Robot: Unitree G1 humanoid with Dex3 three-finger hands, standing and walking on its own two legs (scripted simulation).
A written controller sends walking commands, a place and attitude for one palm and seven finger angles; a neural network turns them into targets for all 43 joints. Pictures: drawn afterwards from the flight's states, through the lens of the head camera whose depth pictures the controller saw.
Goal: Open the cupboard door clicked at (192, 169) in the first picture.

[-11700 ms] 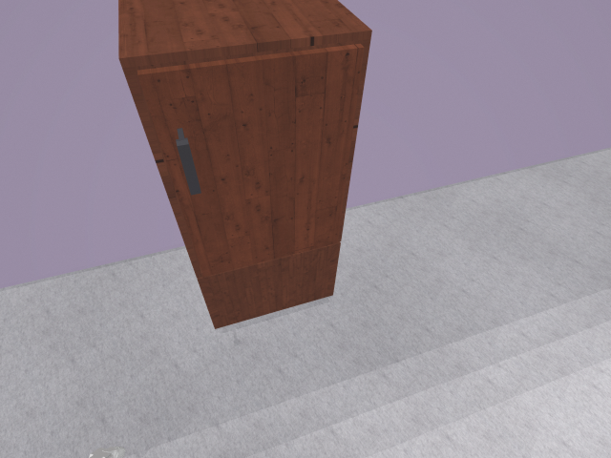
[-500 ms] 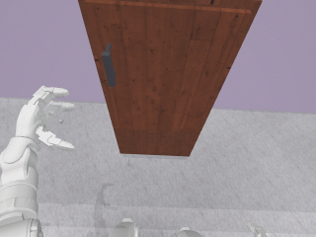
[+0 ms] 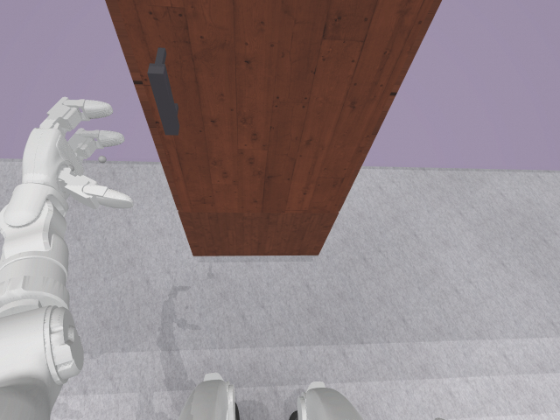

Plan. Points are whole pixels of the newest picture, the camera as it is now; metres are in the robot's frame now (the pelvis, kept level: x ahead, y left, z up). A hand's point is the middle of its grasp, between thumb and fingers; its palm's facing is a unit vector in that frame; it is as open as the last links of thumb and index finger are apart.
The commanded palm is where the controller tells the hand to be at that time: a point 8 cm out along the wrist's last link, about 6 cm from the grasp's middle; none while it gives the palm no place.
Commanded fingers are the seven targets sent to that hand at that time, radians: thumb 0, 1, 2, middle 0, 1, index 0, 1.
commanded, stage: move the hooked fingers beside the handle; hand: left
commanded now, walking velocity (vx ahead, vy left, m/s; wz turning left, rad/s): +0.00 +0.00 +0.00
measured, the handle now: (166, 93) +0.58 +0.17 +0.08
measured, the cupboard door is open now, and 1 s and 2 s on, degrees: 0 0 0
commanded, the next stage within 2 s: slide the fingers in behind the handle in 1.26 s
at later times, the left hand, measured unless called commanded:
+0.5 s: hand (125, 117) +0.53 +0.22 +0.07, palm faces +0.00 -1.00 +0.01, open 13.9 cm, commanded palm +0.51 +0.26 +0.07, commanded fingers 0.00 -0.50 0.30 -0.30 -1.20 -0.30 -1.20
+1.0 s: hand (118, 124) +0.52 +0.23 +0.07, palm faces +0.00 -1.00 +0.00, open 13.9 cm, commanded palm +0.50 +0.26 +0.07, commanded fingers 0.00 -0.50 0.30 -0.30 -1.20 -0.30 -1.20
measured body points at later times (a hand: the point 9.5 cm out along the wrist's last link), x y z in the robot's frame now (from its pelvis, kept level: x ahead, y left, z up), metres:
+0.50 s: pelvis +0.00 +0.00 -0.01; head +0.15 +0.03 +0.41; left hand +0.53 +0.27 +0.07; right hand -0.01 -0.28 -0.11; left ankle +0.04 +0.09 -0.67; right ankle +0.00 -0.12 -0.67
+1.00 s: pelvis +0.02 +0.00 -0.01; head +0.15 +0.03 +0.42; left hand +0.52 +0.28 +0.07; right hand +0.02 -0.27 -0.11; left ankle +0.04 +0.09 -0.67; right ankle +0.00 -0.12 -0.67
